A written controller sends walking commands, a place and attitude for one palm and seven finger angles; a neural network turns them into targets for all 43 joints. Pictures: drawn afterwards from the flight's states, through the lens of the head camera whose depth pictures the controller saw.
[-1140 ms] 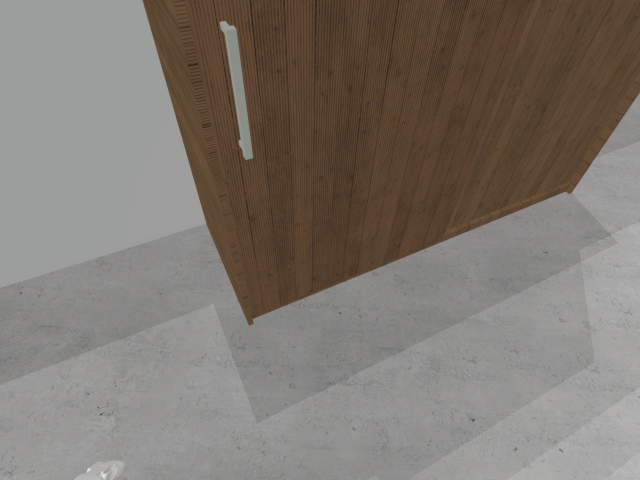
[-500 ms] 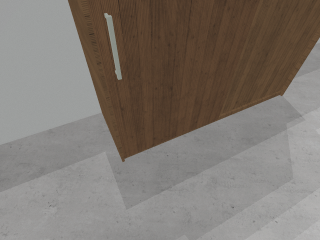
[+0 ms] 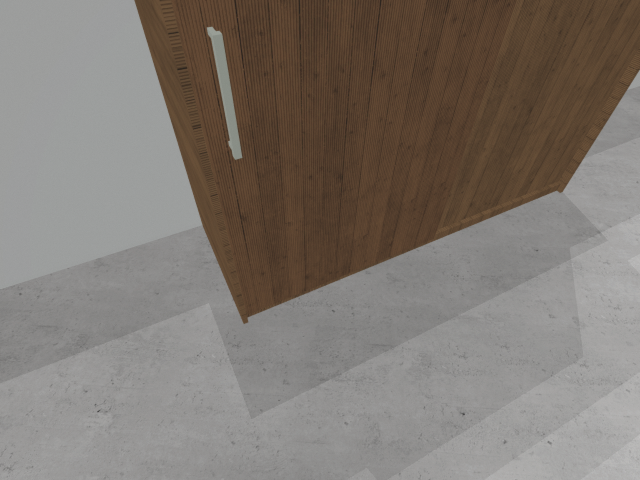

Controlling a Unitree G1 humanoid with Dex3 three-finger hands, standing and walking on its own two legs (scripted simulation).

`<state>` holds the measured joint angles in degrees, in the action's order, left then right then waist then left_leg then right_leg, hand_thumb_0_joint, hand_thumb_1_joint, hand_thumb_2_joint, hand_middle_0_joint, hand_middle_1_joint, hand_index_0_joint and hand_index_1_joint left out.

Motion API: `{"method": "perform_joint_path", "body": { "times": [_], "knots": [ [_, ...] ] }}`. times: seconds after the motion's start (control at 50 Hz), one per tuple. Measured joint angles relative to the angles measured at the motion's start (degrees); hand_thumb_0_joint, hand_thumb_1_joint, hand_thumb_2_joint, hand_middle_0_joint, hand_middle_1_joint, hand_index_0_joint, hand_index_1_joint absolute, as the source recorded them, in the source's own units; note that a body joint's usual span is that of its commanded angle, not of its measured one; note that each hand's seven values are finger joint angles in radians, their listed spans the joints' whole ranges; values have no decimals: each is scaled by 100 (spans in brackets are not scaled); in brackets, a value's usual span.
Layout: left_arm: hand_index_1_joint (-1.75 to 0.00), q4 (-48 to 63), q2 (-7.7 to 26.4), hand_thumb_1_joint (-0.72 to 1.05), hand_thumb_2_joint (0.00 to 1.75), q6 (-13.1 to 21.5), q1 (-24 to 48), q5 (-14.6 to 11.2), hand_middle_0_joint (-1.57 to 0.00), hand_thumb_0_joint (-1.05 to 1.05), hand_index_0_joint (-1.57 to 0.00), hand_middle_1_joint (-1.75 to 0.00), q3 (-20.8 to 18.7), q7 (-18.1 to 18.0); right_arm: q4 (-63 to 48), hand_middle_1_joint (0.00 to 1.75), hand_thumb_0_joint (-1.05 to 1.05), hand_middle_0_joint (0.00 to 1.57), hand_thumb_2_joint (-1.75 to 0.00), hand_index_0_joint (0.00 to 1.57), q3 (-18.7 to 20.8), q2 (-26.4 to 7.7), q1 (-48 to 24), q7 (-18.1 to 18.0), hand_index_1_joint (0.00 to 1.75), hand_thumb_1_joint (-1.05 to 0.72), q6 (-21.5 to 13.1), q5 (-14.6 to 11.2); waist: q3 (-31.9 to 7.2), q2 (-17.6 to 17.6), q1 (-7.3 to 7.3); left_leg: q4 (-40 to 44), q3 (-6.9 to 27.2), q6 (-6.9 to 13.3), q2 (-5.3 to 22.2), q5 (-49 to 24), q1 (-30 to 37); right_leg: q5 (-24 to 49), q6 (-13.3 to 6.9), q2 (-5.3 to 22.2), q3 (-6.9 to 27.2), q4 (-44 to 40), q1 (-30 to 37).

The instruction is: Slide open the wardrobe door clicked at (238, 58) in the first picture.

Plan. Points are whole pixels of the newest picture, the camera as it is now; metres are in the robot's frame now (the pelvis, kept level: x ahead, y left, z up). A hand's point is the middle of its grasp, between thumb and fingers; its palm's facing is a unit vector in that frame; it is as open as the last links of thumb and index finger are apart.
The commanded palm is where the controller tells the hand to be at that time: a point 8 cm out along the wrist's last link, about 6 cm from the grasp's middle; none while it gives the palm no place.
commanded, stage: look at it before walking up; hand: left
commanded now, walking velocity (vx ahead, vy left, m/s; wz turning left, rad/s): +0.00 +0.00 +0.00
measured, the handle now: (225, 98) +0.76 +0.24 +0.09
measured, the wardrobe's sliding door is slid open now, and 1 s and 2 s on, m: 0.00 0.00 0.00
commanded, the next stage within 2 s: turn to face it in 0.40 s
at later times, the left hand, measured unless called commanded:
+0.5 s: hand out of the picture +0.08 +0.25 -0.15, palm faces -0.01 -0.94 -0.33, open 7.4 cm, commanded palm none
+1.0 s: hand out of the picture +0.00 +0.26 -0.20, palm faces +0.24 -0.95 -0.21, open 7.4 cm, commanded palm none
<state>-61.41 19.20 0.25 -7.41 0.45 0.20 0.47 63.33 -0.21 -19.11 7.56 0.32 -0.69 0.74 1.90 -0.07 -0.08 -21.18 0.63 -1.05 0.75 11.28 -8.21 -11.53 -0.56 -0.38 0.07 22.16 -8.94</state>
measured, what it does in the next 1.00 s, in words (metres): lifts its right foot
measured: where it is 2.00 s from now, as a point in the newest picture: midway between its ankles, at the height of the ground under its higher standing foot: outside the picture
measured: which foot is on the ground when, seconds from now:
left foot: down 0.00-1.00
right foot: down 0.00-0.88, up 0.90-1.00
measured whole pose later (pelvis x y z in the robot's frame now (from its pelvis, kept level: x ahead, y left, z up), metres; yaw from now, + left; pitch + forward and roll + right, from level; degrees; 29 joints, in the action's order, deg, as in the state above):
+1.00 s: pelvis -0.02 +0.04 -0.02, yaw +14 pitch +0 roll +0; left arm -54.3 14.5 -4.3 -10.4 0.9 -3.0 -0.7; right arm 55.4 1.6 -10.4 14.1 0.5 1.6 1.3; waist 5.2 -3.4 1.0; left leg -34.5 -2.2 3.7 -2.2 15.5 -18.8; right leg -26.3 2.9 4.5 -1.6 61.4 -25.6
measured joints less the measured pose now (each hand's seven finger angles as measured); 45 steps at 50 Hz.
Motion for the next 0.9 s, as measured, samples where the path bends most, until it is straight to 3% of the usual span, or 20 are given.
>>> {"method": "perform_joint_path", "body": {
  "times": [0.56,0.72,0.78,0.82,0.86,0.9],
  "knots": [
    [-30,-45,48,90,90,-2,-11,-2,-20,1,-20,-29,-9,-9,-19,30,1,21,-90,20,-12,-18,-121,-16,30,-91,-5,-15,39,-9,-28,123,18,29,-40,10,127,-18,35,42,-18,-125,141],
    [-30,362,-210,91,90,-170,-3,5,-20,0,-20,-29,-87,-129,-322,30,1,20,-90,20,70,166,83,-14,30,-91,233,0,84,46,34,-786,297,41,-159,292,-542,-358,59,164,-352,531,-258],
    [-30,584,-355,90,90,-180,-71,55,-20,0,-20,-29,-113,-147,-465,30,1,20,-90,20,152,312,206,4,30,-91,349,-2,219,21,58,-2018,62,-2,-145,1150,-1044,-516,62,292,-579,807,-324],
    [-30,674,-413,90,90,-192,-125,88,-20,0,-20,-29,-132,-156,-547,30,1,20,-90,20,195,432,288,33,30,-91,376,-23,318,-65,82,-2360,-140,-44,-93,1444,-1158,-617,119,432,-715,982,-331],
    [-30,734,-432,90,90,-221,-199,77,-20,0,-21,-29,-151,-142,-643,30,1,20,-90,20,208,544,406,69,30,-91,353,-24,356,-179,123,-1939,-342,-66,-34,1049,-1030,-782,224,612,-840,1280,-408],
    [-30,793,-446,90,90,-295,-270,39,-20,0,-21,-29,-190,-122,-746,30,1,20,-90,20,220,617,528,96,30,-91,293,15,337,-262,133,-1685,-385,188,-93,444,-1056,-1290,337,752,-815,1950,-720]
  ]
}}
